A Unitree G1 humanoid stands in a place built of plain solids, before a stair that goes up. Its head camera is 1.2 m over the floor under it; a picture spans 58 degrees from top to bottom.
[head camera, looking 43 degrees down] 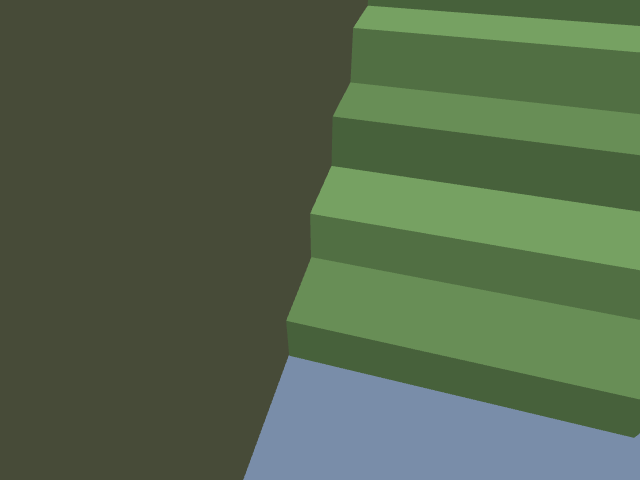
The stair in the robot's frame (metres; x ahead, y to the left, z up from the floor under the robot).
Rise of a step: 0.18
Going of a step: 0.27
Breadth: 0.99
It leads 15 degrees to the right of straight ahead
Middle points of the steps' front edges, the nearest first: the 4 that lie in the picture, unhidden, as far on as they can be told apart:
0.62 -0.38 0.19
0.88 -0.45 0.37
1.14 -0.52 0.55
1.40 -0.59 0.74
